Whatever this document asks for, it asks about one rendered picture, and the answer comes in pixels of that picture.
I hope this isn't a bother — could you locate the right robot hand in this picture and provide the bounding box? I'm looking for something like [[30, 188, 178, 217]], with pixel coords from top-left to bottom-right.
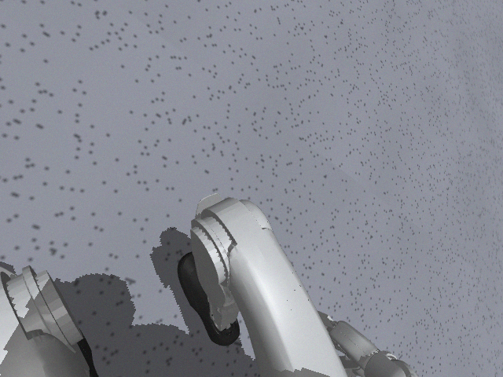
[[318, 311, 380, 377]]

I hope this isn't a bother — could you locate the right robot foot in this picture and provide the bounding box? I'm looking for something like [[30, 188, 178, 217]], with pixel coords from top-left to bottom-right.
[[178, 252, 240, 346]]

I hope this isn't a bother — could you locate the left robot foot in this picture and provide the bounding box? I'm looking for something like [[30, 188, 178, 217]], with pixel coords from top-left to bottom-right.
[[77, 330, 99, 377]]

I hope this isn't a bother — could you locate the right robot arm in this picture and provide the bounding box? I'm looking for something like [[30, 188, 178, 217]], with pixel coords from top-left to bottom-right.
[[364, 351, 419, 377]]

